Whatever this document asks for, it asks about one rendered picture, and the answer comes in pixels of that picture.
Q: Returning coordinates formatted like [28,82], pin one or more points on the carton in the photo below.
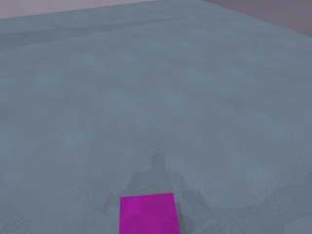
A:
[148,214]

